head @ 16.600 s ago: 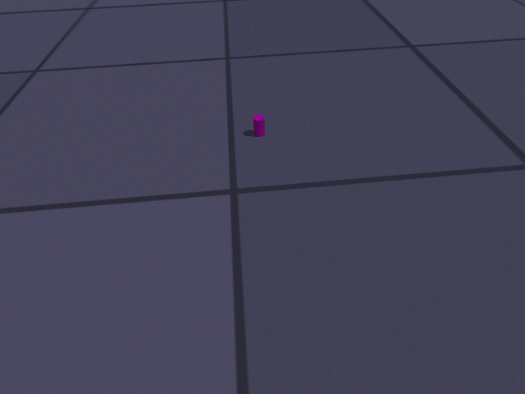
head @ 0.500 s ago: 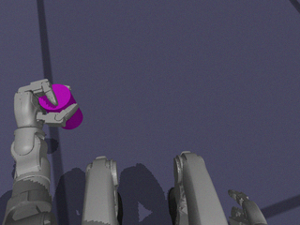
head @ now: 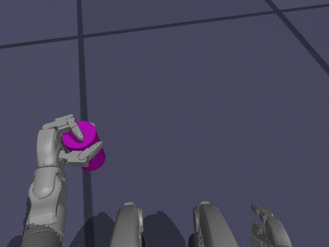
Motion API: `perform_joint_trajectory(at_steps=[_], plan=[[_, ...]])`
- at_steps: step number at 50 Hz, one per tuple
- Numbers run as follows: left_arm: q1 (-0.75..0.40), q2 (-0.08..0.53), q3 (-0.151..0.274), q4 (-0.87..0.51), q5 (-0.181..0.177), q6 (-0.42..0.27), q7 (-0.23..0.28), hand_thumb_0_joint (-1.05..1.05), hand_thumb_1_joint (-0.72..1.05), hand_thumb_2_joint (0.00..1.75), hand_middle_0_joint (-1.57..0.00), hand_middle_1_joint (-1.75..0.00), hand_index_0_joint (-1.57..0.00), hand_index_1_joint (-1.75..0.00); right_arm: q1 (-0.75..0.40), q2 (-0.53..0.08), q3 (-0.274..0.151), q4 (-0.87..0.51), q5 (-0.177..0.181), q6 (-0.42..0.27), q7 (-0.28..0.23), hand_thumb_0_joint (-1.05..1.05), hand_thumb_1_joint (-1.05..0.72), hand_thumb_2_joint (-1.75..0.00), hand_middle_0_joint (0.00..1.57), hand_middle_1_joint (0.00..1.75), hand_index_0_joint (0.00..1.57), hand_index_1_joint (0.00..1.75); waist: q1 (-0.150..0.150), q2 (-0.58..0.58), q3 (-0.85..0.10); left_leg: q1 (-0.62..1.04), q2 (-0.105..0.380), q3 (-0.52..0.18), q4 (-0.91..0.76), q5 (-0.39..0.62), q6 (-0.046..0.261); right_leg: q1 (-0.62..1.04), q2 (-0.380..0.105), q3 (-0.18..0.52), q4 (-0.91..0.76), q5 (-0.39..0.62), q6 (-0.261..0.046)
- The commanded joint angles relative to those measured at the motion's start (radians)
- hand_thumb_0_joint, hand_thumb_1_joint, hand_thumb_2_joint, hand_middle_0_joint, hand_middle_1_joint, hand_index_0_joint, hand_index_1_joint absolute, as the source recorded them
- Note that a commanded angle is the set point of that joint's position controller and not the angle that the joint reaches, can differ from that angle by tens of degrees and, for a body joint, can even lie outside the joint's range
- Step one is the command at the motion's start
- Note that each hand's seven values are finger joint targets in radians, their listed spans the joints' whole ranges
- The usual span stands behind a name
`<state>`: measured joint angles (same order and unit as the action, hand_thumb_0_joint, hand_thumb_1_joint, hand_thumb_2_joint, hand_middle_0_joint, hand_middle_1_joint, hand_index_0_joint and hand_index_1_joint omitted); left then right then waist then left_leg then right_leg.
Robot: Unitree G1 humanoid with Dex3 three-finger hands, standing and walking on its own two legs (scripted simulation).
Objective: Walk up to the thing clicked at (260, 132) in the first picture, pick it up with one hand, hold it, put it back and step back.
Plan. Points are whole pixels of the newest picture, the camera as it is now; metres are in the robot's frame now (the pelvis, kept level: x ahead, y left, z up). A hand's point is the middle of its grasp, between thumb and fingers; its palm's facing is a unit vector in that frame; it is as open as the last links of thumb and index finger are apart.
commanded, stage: lift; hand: left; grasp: from the side
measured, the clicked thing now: (86, 147) +0.38 +0.20 -0.01
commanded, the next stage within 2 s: hold in 1.06 s
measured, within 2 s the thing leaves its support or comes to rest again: neither
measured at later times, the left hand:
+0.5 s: hand (66, 120) +0.36 +0.19 +0.14, palm faces +0.10 -0.99 -0.04, open 5.7 cm
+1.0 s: hand (68, 104) +0.37 +0.17 +0.18, palm faces +0.09 -1.00 -0.02, open 5.8 cm
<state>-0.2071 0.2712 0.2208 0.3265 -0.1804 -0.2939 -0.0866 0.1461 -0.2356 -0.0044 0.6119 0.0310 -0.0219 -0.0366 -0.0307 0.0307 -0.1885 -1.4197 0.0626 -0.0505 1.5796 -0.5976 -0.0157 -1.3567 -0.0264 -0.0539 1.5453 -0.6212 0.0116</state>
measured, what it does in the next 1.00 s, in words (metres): rises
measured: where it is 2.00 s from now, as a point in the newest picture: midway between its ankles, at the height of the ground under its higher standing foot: outside the picture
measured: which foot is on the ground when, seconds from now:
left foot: down 0.00-1.00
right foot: down 0.00-1.00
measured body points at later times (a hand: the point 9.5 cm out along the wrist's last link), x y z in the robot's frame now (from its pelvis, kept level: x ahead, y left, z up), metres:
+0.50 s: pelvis +0.02 +0.00 +0.09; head +0.10 +0.01 +0.54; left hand +0.35 +0.24 +0.14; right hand +0.16 -0.24 -0.02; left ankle +0.06 +0.13 -0.55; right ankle +0.05 -0.13 -0.55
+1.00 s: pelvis +0.04 -0.01 +0.13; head +0.09 +0.00 +0.58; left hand +0.36 +0.23 +0.18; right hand +0.18 -0.25 +0.02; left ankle +0.06 +0.13 -0.55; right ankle +0.05 -0.13 -0.55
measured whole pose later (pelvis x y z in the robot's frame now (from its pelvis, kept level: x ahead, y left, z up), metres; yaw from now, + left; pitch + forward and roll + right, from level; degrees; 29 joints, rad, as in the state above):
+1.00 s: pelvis +0.04 -0.01 +0.13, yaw +1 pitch +10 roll -1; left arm -0.13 0.20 0.16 0.41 -0.18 -0.34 -0.11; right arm 0.23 -0.23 -0.01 0.65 0.01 -0.03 -0.03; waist -0.02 0.02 -0.07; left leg -0.72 0.06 -0.01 0.98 -0.44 -0.03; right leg -0.67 -0.02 -0.04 0.96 -0.46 0.01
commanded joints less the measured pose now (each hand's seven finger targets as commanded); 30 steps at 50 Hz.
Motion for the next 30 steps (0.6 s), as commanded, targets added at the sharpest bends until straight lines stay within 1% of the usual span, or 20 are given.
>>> perform_joint_trajectory(at_steps=[1, 3, 4, 5, 6, 7, 8, 9, 11, 13, 15, 18, 20, 21, 23, 24, 25, 26, 28, 30], plan=[[-0.240, 0.173, 0.056, -0.234, -0.015, -0.075, 0.005, 0.00, 0.27, 1.19, -1.29, -1.38, -1.32, -1.36, 0.045, -0.148, -0.061, -0.096, 0.009, -0.048, -0.018, 0.00, -0.91, -0.89, 0.20, 0.30, 0.20, 0.30, -0.017, 0.041, -0.368, 0.427, -0.032, -0.011, -0.302, 0.130, 0.029, 0.288, 0.029, 0.027, -0.317, 0.185, -0.031], [-0.201, 0.137, 0.014, -0.212, -0.008, -0.071, -0.003, 0.00, 0.25, 1.19, -1.29, -1.39, -1.32, -1.37, 0.052, -0.142, -0.057, -0.103, 0.007, -0.051, -0.015, 0.00, -0.91, -0.89, 0.20, 0.30, 0.20, 0.30, -0.020, 0.039, -0.353, 0.467, -0.035, 0.000, -0.326, 0.176, 0.028, 0.334, 0.027, 0.026, -0.352, 0.228, -0.030], [-0.157, 0.113, 0.010, -0.161, -0.009, -0.066, -0.004, 0.00, 0.24, 1.20, -1.30, -1.40, -1.33, -1.38, 0.059, -0.140, -0.055, -0.098, 0.007, -0.054, -0.013, 0.00, -0.91, -0.89, 0.20, 0.30, 0.20, 0.30, -0.024, 0.021, -0.328, 0.479, -0.035, -0.005, -0.346, 0.193, 0.028, 0.349, 0.029, 0.015, -0.360, 0.249, -0.030], [-0.176, 0.114, 0.008, -0.185, -0.013, -0.069, -0.005, 0.00, 0.25, 1.20, -1.30, -1.39, -1.32, -1.37, 0.055, -0.141, -0.054, -0.102, 0.009, -0.057, -0.011, 0.00, -0.91, -0.89, 0.20, 0.30, 0.20, 0.30, -0.015, 0.022, -0.311, 0.498, -0.034, -0.004, -0.369, 0.188, 0.026, 0.357, 0.030, 0.013, -0.376, 0.242, -0.032], [-0.187, 0.146, 0.038, -0.188, -0.009, -0.074, -0.002, 0.00, 0.26, 1.19, -1.30, -1.39, -1.33, -1.37, 0.065, -0.140, -0.056, -0.095, 0.007, -0.057, -0.012, 0.00, -0.91, -0.89, 0.20, 0.30, 0.20, 0.30, -0.008, 0.028, -0.335, 0.520, -0.033, -0.005, -0.378, 0.219, 0.027, 0.388, 0.029, 0.013, -0.383, 0.269, -0.032], [-0.202, 0.148, 0.034, -0.203, -0.008, -0.078, -0.001, 0.00, 0.25, 1.18, -1.29, -1.38, -1.32, -1.36, 0.062, -0.144, -0.057, -0.098, 0.006, -0.055, -0.011, 0.00, -0.91, -0.89, 0.20, 0.30, 0.20, 0.30, -0.001, 0.045, -0.335, 0.558, -0.032, -0.003, -0.400, 0.208, 0.023, 0.390, 0.030, 0.013, -0.397, 0.256, -0.034], [-0.192, 0.107, -0.009, -0.173, -0.006, -0.078, -0.009, 0.00, 0.25, 1.18, -1.29, -1.38, -1.32, -1.36, 0.057, -0.140, -0.053, -0.099, 0.004, -0.059, -0.009, 0.00, -0.91, -0.89, 0.20, 0.30, 0.20, 0.30, -0.014, 0.055, -0.313, 0.580, -0.028, -0.011, -0.424, 0.202, 0.020, 0.380, 0.031, 0.006, -0.402, 0.252, -0.035], [-0.223, 0.109, -0.008, -0.211, -0.008, -0.084, -0.009, 0.00, 0.26, 1.20, -1.31, -1.39, -1.33, -1.38, 0.073, -0.144, -0.056, -0.093, 0.002, -0.061, -0.007, 0.00, -0.91, -0.90, 0.20, 0.30, 0.20, 0.30, -0.014, 0.067, -0.322, 0.609, -0.025, -0.018, -0.436, 0.224, 0.017, 0.382, 0.031, 0.002, -0.405, 0.269, -0.036], [-0.149, 0.106, 0.014, -0.128, -0.007, -0.081, -0.007, 0.00, 0.27, 1.19, -1.31, -1.38, -1.33, -1.37, 0.067, -0.146, -0.056, -0.092, 0.001, -0.060, -0.005, 0.00, -0.91, -0.89, 0.20, 0.30, 0.20, 0.30, -0.001, 0.049, -0.283, 0.634, -0.018, -0.038, -0.481, 0.208, 0.011, 0.386, 0.032, -0.006, -0.421, 0.248, -0.035], [-0.223, 0.125, 0.008, -0.246, -0.012, -0.099, -0.008, 0.00, 0.28, 1.19, -1.31, -1.39, -1.33, -1.37, 0.071, -0.139, -0.054, -0.104, -0.001, -0.060, -0.005, 0.00, -0.91, -0.90, 0.20, 0.30, 0.20, 0.30, 0.006, 0.064, -0.313, 0.670, -0.027, -0.020, -0.506, 0.223, 0.013, 0.454, 0.031, -0.002, -0.464, 0.267, -0.034], [-0.171, 0.117, 0.013, -0.173, -0.008, -0.095, -0.006, 0.00, 0.27, 1.20, -1.32, -1.39, -1.34, -1.38, 0.076, -0.137, -0.051, -0.092, -0.003, -0.060, -0.006, 0.00, -0.92, -0.90, 0.20, 0.30, 0.20, 0.30, 0.001, 0.046, -0.273, 0.675, -0.025, -0.021, -0.531, 0.218, 0.014, 0.468, 0.032, -0.003, -0.483, 0.266, -0.032], [-0.198, 0.103, -0.002, -0.215, -0.015, -0.109, -0.007, 0.00, 0.27, 1.21, -1.32, -1.39, -1.34, -1.39, 0.072, -0.140, -0.049, -0.103, -0.004, -0.061, -0.005, 0.00, -0.91, -0.90, 0.20, 0.30, 0.20, 0.30, 0.002, 0.043, -0.284, 0.724, -0.023, -0.023, -0.567, 0.229, 0.013, 0.510, 0.033, -0.004, -0.511, 0.280, -0.030], [-0.196, 0.103, -0.006, -0.205, -0.012, -0.108, -0.003, 0.00, 0.25, 1.22, -1.34, -1.41, -1.36, -1.41, 0.075, -0.135, -0.048, -0.100, -0.005, -0.062, -0.007, 0.00, -0.92, -0.90, 0.20, 0.30, 0.20, 0.30, 0.003, 0.039, -0.253, 0.725, -0.028, -0.009, -0.585, 0.210, 0.014, 0.537, 0.031, 0.000, -0.545, 0.269, -0.028], [-0.156, 0.085, -0.020, -0.156, -0.008, -0.101, -0.006, 0.00, 0.25, 1.23, -1.34, -1.41, -1.36, -1.41, 0.068, -0.134, -0.047, -0.098, -0.005, -0.063, -0.007, 0.00, -0.92, -0.90, 0.20, 0.30, 0.20, 0.30, -0.008, 0.012, -0.222, 0.726, -0.028, -0.007, -0.598, 0.198, 0.017, 0.539, 0.033, 0.000, -0.566, 0.260, -0.026], [-0.198, 0.091, -0.015, -0.205, -0.017, -0.112, -0.008, 0.00, 0.26, 1.21, -1.32, -1.40, -1.34, -1.39, 0.073, -0.132, -0.049, -0.098, -0.006, -0.066, -0.007, 0.00, -0.92, -0.90, 0.20, 0.30, 0.20, 0.30, -0.006, 0.019, -0.229, 0.741, -0.029, -0.001, -0.610, 0.210, 0.016, 0.569, 0.034, 0.001, -0.582, 0.269, -0.026], [-0.151, 0.085, -0.013, -0.165, -0.015, -0.105, -0.007, 0.00, 0.26, 1.22, -1.32, -1.40, -1.34, -1.40, 0.088, -0.131, -0.049, -0.092, -0.006, -0.063, -0.008, 0.00, -0.92, -0.90, 0.20, 0.30, 0.20, 0.30, -0.005, 0.011, -0.255, 0.770, -0.028, 0.003, -0.610, 0.253, 0.015, 0.596, 0.035, 0.001, -0.588, 0.304, -0.027], [-0.155, 0.078, -0.031, -0.179, -0.013, -0.103, -0.007, 0.00, 0.25, 1.22, -1.32, -1.41, -1.34, -1.40, 0.088, -0.133, -0.050, -0.092, -0.006, -0.063, -0.009, 0.00, -0.91, -0.90, 0.20, 0.30, 0.20, 0.30, -0.003, 0.006, -0.245, 0.769, -0.031, 0.015, -0.610, 0.281, 0.016, 0.618, 0.033, 0.005, -0.601, 0.333, -0.024], [-0.158, 0.072, -0.027, -0.170, -0.016, -0.104, -0.008, 0.00, 0.25, 1.23, -1.33, -1.41, -1.35, -1.41, 0.093, -0.130, -0.048, -0.089, -0.009, -0.063, -0.009, 0.00, -0.92, -0.90, 0.20, 0.30, 0.20, 0.30, -0.010, -0.006, -0.243, 0.777, -0.030, 0.012, -0.614, 0.307, 0.018, 0.635, 0.035, 0.003, -0.607, 0.359, -0.024], [-0.167, 0.104, 0.005, -0.173, -0.018, -0.109, -0.006, 0.00, 0.25, 1.23, -1.32, -1.42, -1.35, -1.41, 0.091, -0.129, -0.050, -0.083, -0.009, -0.063, -0.010, 0.00, -0.91, -0.90, 0.20, 0.30, 0.20, 0.30, 0.001, -0.001, -0.226, 0.779, -0.035, 0.024, -0.626, 0.320, 0.020, 0.667, 0.033, 0.010, -0.626, 0.377, -0.021], [-0.180, 0.084, -0.022, -0.184, -0.006, -0.110, -0.004, 0.00, 0.25, 1.23, -1.31, -1.41, -1.34, -1.40, 0.092, -0.121, -0.049, -0.086, -0.013, -0.058, -0.010, 0.00, -0.91, -0.90, 0.20, 0.30, 0.20, 0.30, -0.003, -0.002, -0.219, 0.799, -0.033, 0.026, -0.644, 0.318, 0.019, 0.680, 0.032, 0.011, -0.644, 0.375, -0.021]])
